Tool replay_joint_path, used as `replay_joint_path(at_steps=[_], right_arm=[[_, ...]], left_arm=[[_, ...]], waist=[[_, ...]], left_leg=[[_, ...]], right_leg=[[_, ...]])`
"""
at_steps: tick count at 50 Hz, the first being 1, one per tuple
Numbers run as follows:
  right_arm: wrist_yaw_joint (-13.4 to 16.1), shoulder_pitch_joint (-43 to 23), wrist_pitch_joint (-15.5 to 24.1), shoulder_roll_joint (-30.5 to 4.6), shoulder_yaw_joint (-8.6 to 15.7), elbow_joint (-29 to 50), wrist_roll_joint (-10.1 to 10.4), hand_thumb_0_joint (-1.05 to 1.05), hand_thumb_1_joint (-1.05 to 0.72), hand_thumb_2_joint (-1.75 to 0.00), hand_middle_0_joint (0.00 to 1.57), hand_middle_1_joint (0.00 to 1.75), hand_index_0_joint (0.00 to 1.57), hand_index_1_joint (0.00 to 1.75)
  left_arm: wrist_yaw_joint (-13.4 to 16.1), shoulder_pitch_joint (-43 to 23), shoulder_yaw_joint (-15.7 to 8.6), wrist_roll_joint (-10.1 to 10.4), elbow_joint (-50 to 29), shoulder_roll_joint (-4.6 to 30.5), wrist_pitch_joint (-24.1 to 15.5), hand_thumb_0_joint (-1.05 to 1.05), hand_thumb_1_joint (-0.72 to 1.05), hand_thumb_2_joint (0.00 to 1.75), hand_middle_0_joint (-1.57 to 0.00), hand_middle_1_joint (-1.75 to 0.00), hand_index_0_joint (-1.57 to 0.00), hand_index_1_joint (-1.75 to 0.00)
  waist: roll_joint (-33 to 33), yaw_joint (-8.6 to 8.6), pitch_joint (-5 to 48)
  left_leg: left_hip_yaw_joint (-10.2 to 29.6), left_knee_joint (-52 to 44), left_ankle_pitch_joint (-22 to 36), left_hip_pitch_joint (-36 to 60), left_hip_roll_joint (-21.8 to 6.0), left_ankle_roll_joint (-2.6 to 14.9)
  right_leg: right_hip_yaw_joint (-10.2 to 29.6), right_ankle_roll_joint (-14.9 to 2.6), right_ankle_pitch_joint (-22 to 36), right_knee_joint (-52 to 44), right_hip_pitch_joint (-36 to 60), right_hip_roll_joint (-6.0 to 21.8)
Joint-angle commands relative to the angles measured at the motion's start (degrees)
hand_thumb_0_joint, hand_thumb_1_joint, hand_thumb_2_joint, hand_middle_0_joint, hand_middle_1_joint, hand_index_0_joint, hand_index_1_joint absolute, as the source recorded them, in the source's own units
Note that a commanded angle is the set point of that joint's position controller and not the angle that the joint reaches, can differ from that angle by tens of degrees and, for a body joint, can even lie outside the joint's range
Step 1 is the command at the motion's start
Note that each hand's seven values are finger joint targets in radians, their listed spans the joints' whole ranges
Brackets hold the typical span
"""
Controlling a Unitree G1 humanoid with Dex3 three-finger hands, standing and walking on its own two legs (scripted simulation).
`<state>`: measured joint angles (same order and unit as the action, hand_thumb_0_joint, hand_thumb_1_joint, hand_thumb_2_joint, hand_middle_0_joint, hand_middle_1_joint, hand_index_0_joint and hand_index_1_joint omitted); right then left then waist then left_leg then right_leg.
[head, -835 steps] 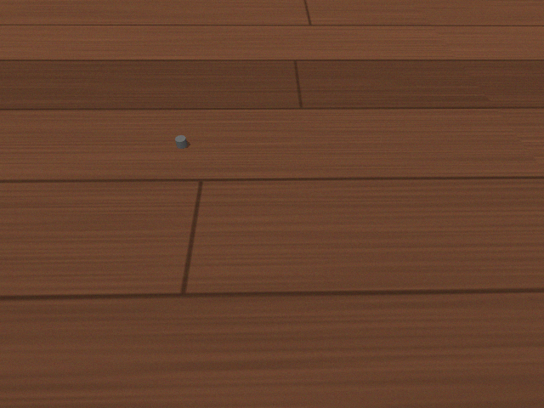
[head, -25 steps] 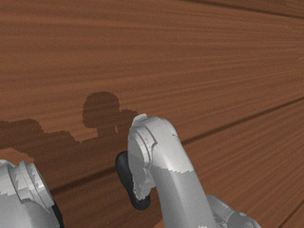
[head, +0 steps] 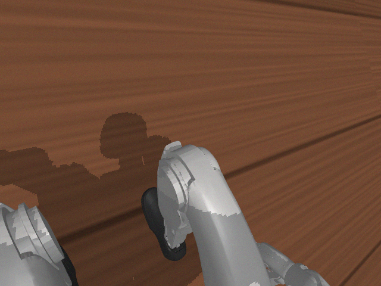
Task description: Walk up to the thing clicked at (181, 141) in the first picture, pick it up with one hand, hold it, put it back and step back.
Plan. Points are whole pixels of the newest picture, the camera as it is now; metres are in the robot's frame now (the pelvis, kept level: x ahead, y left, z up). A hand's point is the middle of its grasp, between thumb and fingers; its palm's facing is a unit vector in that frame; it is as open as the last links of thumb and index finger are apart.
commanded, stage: close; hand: left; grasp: from above
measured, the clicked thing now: out of the picture +0.44 +0.34 -0.28
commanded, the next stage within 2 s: settle in 0.44 s
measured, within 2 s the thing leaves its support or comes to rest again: leaves its support in 0.86 s
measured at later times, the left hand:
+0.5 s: hand out of the picture +0.42 +0.34 -0.25, palm faces -0.43 -0.18 -0.88, open 8.1 cm
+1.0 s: hand out of the picture +0.43 +0.35 -0.22, palm faces -0.41 -0.16 -0.90, open 7.9 cm
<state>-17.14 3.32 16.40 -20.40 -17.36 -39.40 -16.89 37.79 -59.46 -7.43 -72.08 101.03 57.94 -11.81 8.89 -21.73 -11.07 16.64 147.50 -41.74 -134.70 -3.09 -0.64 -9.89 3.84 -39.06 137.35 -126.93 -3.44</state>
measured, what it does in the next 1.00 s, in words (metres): stands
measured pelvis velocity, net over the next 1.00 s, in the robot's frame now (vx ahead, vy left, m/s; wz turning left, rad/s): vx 0.00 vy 0.00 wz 0.02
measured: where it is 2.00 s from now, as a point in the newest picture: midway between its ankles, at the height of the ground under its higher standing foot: (122, 263)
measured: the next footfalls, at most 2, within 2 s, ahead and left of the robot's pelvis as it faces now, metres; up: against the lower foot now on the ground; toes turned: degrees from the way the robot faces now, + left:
none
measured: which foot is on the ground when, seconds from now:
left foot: down 0.00-1.00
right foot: down 0.00-1.00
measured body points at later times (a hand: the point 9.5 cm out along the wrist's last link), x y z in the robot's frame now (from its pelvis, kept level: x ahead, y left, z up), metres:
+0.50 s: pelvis +0.00 +0.00 +0.00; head +0.27 +0.14 +0.33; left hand +0.44 +0.34 -0.20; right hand +0.07 -0.25 -0.06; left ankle +0.06 +0.13 -0.26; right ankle +0.11 -0.12 -0.26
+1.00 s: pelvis +0.00 +0.00 +0.00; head +0.26 +0.13 +0.35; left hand +0.44 +0.36 -0.17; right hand +0.07 -0.26 -0.06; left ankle +0.06 +0.13 -0.26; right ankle +0.11 -0.12 -0.26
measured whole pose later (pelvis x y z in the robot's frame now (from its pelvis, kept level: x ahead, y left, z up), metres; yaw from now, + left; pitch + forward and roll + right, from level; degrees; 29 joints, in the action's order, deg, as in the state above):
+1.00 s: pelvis +0.00 +0.00 +0.00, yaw +1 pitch +30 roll -13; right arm -16.6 7.1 12.7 -19.4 -12.0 -40.4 -14.3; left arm 30.4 -53.6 -8.6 -70.0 88.6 52.7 -10.6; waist 5.2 -18.3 -5.6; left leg 15.0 145.9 -41.4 -136.0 -2.7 -0.8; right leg -8.8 3.2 -39.7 137.1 -128.6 -2.6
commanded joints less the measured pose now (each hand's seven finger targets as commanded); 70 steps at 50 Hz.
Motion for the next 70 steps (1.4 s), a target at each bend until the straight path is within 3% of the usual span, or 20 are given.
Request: replay_joint_path(at_steps=[1, 4, 10, 12, 14, 19, 28, 29, 34, 35, 38, 42, 45, 46, 51, 55, 56, 61, 64, 70], right_arm=[[1.03, 10.4, -0.28, -18.64, 5.3, -0.77, 0.87, 0.0, -0.9, -0.9, 0.2, 0.3, 0.2, 0.3], [1.31, 10.4, -0.87, -18.3, 5.27, -0.73, 0.89, 0.0, -0.9, -0.9, 0.2, 0.3, 0.2, 0.3], [1.52, 10.64, -1.69, -18.09, 5.03, -0.38, 0.56, 0.0, -0.9, -0.9, 0.2, 0.3, 0.2, 0.3], [1.58, 10.08, -1.63, -18.16, 5.01, 0.11, 0.57, 0.0, -0.9, -0.9, 0.2, 0.3, 0.2, 0.3], [1.97, 10.38, -1.88, -18.33, 5.11, 0.18, 0.7, 0.0, -0.9, -0.9, 0.2, 0.3, 0.2, 0.3], [1.73, 11.0, -2.0, -18.39, 5.23, 0.23, 0.13, 0.0, -0.9, -0.9, 0.2, 0.3, 0.2, 0.3], [1.95, 10.96, -2.02, -18.01, 4.8, -0.1, 0.01, 0.0, -0.91, -0.9, 0.2, 0.3, 0.2, 0.3], [2.11, 10.67, -2.12, -18.41, 5.0, 0.08, -0.04, 0.0, -0.91, -0.9, 0.2, 0.3, 0.2, 0.3], [1.82, 11.43, -1.67, -18.09, 5.42, 0.09, 0.68, 0.0, -0.91, -0.9, 0.2, 0.3, 0.2, 0.3], [1.84, 11.56, -1.73, -18.13, 5.63, -0.2, 0.79, 0.0, -0.91, -0.9, 0.2, 0.3, 0.2, 0.3], [1.7, 11.51, -1.83, -17.98, 6.17, -0.28, 1.08, 0.0, -0.91, -0.9, 0.2, 0.3, 0.2, 0.3], [1.5, 12.91, -2.33, -17.5, 8.2, -1.0, 1.67, 0.0, -0.91, -0.9, 0.2, 0.3, 0.2, 0.3], [1.34, 12.82, -2.93, -16.83, 9.86, -1.17, 2.45, 0.0, -0.91, -0.9, 0.2, 0.3, 0.2, 0.3], [1.36, 13.96, -3.26, -17.09, 10.45, -1.68, 2.52, 0.0, -0.91, -0.9, 0.2, 0.3, 0.2, 0.3], [1.33, 13.94, -4.52, -15.23, 12.56, -1.41, 4.92, 0.0, -0.9, -0.9, 0.2, 0.3, 0.2, 0.3], [1.64, 15.68, -6.65, -15.22, 14.34, -2.06, 6.2, 0.0, -0.9, -0.9, 0.2, 0.3, 0.2, 0.3], [1.73, 15.24, -7.0, -14.24, 14.38, -0.99, 6.58, 0.0, -0.9, -0.9, 0.2, 0.3, 0.2, 0.3], [2.72, 15.28, -8.61, -13.72, 15.13, -0.66, 7.83, 0.0, -0.9, -0.9, 0.2, 0.3, 0.2, 0.3], [3.47, 15.15, -9.55, -12.73, 15.28, -0.53, 8.35, 0.0, -0.9, -0.9, 0.2, 0.3, 0.2, 0.3], [5.27, 15.74, -10.94, -12.03, 15.83, 0.07, 8.82, 0.0, -0.9, -0.9, 0.2, 0.3, 0.2, 0.3]], left_arm=[[0.95, -9.2, -1.48, 1.11, -4.11, 13.35, 0.39, 0.0, 0.2, 0.63, -0.49, -0.93, -0.58, -0.84], [0.33, -8.82, -0.36, 1.13, -3.52, 11.95, 0.15, 0.0, 0.25, 0.59, -0.51, -0.93, -0.61, -0.83], [0.07, -10.32, -0.57, 0.84, -6.1, 12.14, -1.04, 0.0, 0.39, 0.55, -0.61, -0.89, -0.72, -0.78], [-0.27, -9.9, 0.48, 0.71, -4.11, 11.31, -1.24, 0.0, 0.43, 0.55, -0.65, -0.88, -0.75, -0.77], [0.09, -10.38, -0.51, 0.64, -6.01, 12.75, -1.54, 0.0, 0.5, 0.55, -0.7, -0.87, -0.8, -0.76], [0.18, -11.37, 0.01, -0.89, -6.05, 12.49, -1.74, 0.0, 0.63, 0.54, -0.81, -0.85, -0.91, -0.74], [0.81, -10.71, 0.8, -0.77, -3.38, 11.12, -1.11, 0.0, 0.72, 0.55, -0.94, -0.85, -1.04, -0.74], [1.0, -10.11, 0.22, -0.5, -3.72, 11.91, -0.92, 0.0, 0.74, 0.56, -0.94, -0.85, -1.05, -0.74], [-0.38, -11.0, -0.02, 0.69, -5.32, 11.92, 0.28, 0.0, 0.74, 0.6, -0.98, -0.81, -1.06, -0.72], [-0.43, -12.92, -1.2, 0.93, -9.01, 13.41, -0.11, 0.0, 0.76, 0.57, -0.98, -0.82, -1.07, -0.72], [-1.42, -11.33, -1.32, 0.67, -8.87, 13.42, 0.44, 0.0, 0.76, 0.59, -1.0, -0.79, -1.09, -0.71], [-2.37, -10.08, -3.95, 1.44, -15.89, 13.7, 0.48, 0.0, 0.75, 0.57, -0.98, -0.78, -1.07, -0.7], [-4.01, -8.81, -1.81, 2.27, -17.37, 9.02, 0.83, 0.0, 0.75, 0.56, -0.98, -0.79, -1.07, -0.69], [-4.24, -9.57, -3.45, 2.24, -19.57, 10.88, 0.79, 0.0, 0.75, 0.55, -0.97, -0.79, -1.07, -0.69], [-7.46, -10.55, 0.47, 3.74, -26.61, 4.32, 1.3, 0.0, 0.75, 0.54, -0.96, -0.79, -1.06, -0.68], [-9.66, -8.11, -0.88, 3.07, -22.35, 4.14, 2.66, 0.0, 0.75, 0.53, -0.96, -0.75, -1.05, -0.66], [-10.44, -11.12, 1.72, 3.41, -26.42, 0.56, 2.43, 0.0, 0.75, 0.51, -0.96, -0.75, -1.06, -0.66], [-13.18, -11.95, 1.28, 3.03, -25.55, 1.82, 2.54, 0.0, 0.72, 0.53, -0.98, -0.71, -1.05, -0.64], [-14.5, -12.96, 2.58, 3.08, -26.14, -0.42, 2.45, 0.0, 0.73, 0.55, -0.99, -0.71, -1.06, -0.65], [-16.33, -14.97, 2.19, 3.17, -28.72, 0.48, 1.9, 0.0, 0.71, 0.56, -0.99, -0.7, -1.05, -0.64]], waist=[[-29.81, -1.04, 36.97], [-29.64, -1.27, 36.61], [-29.58, -1.31, 36.95], [-28.07, -2.36, 33.54], [-27.98, -1.4, 35.11], [-30.96, -2.0, 36.96], [-28.81, -2.59, 34.4], [-29.52, -1.74, 35.37], [-30.68, -1.67, 36.85], [-32.97, -0.53, 39.73], [-33.16, -0.49, 39.45], [-35.86, 1.57, 44.37], [-35.54, 1.59, 43.86], [-35.55, 1.86, 45.1], [-34.97, 3.94, 48.48], [-31.06, 4.8, 48.1], [-31.06, 4.72, 48.59], [-26.84, 5.64, 48.2], [-27.71, 6.07, 49.01], [-26.42, 6.23, 50.13]], left_leg=[[-6.89, -15.46, 13.46, 27.04, -0.89, 0.68], [-6.89, -15.36, 13.33, 26.21, -0.92, 0.69], [-6.38, -15.49, 13.66, 27.06, -0.93, 0.71], [-6.46, -15.49, 10.52, 25.12, -0.9, 0.92], [-6.52, -15.96, 10.13, 25.4, -0.72, 0.92], [-5.91, -16.03, 12.97, 28.8, -0.91, 0.38], [-6.54, -15.67, 12.37, 26.39, -0.81, 0.71], [-6.61, -15.91, 12.51, 26.8, -0.79, 0.68], [-6.49, -16.02, 13.36, 28.43, -0.8, 0.49], [-6.29, -16.45, 14.51, 29.76, -0.77, 0.23], [-6.78, -16.16, 14.52, 29.57, -0.74, 0.23], [-7.87, -16.06, 17.79, 31.14, -0.41, 0.12], [-8.31, -16.35, 16.74, 30.13, -0.34, 0.24], [-8.47, -16.43, 17.13, 30.17, -0.31, 0.33], [-9.49, -17.58, 15.97, 30.45, 0.28, 0.72], [-9.73, -18.7, 14.65, 28.15, 0.77, 1.12], [-9.88, -19.38, 14.23, 28.4, 0.99, 1.14], [-10.74, -20.15, 11.69, 26.38, 1.58, 1.92], [-11.23, -21.33, 11.48, 27.75, 1.88, 1.73], [-12.12, -21.9, 11.71, 28.14, 2.18, 1.94]], right_leg=[[-6.08, -4.31, 16.16, -12.18, 21.23, -2.6], [-6.0, -4.43, 16.0, -11.75, 20.85, -2.6], [-6.78, -4.35, 16.0, -11.43, 19.63, -2.65], [-6.48, -4.23, 13.63, -12.03, 18.43, -2.63], [-6.43, -4.26, 12.93, -12.64, 18.96, -2.48], [-6.92, -4.41, 15.44, -10.91, 18.41, -2.38], [-6.7, -4.23, 15.19, -11.94, 18.49, -2.53], [-6.54, -4.27, 15.28, -12.27, 18.93, -2.59], [-6.46, -4.27, 16.08, -11.54, 19.06, -2.29], [-6.58, -4.47, 16.46, -11.16, 19.13, -2.16], [-6.15, -4.65, 16.62, -10.81, 19.16, -2.11], [-5.63, -4.97, 18.79, -10.86, 20.1, -2.03], [-5.16, -5.18, 17.87, -11.19, 18.23, -2.04], [-5.1, -5.06, 18.39, -11.46, 18.85, -1.97], [-3.75, -5.25, 17.36, -12.86, 17.59, -1.67], [-3.06, -5.38, 15.82, -13.13, 16.35, -1.15], [-2.99, -5.42, 15.59, -13.52, 15.87, -1.02], [-1.7, -5.44, 12.7, -15.34, 16.07, -0.63], [-1.07, -5.67, 12.14, -15.62, 15.97, -0.38], [0.02, -5.76, 11.59, -17.27, 16.86, 0.1]])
